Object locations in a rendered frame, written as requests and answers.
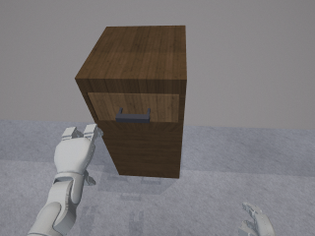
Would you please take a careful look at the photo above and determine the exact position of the left robot hand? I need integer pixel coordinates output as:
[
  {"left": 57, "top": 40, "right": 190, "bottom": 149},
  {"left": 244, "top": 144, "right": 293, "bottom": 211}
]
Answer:
[{"left": 54, "top": 124, "right": 103, "bottom": 186}]

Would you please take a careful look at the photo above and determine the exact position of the handle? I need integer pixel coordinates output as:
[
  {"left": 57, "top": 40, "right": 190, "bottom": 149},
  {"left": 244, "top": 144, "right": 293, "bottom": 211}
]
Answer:
[{"left": 115, "top": 107, "right": 151, "bottom": 124}]

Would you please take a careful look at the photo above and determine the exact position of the cabinet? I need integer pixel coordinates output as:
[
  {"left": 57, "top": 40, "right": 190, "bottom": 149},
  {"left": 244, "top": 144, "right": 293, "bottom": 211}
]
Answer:
[{"left": 75, "top": 25, "right": 187, "bottom": 179}]

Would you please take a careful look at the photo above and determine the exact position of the right robot hand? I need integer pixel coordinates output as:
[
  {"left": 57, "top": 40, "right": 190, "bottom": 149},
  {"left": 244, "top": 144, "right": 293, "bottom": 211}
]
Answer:
[{"left": 238, "top": 202, "right": 277, "bottom": 236}]

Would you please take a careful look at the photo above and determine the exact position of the robot left forearm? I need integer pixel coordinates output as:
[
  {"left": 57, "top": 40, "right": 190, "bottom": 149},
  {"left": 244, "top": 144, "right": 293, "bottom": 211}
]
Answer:
[{"left": 28, "top": 171, "right": 85, "bottom": 236}]

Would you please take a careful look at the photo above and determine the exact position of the drawer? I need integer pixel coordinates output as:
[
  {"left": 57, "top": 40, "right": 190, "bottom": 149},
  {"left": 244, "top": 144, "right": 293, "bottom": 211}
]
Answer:
[{"left": 88, "top": 92, "right": 179, "bottom": 123}]

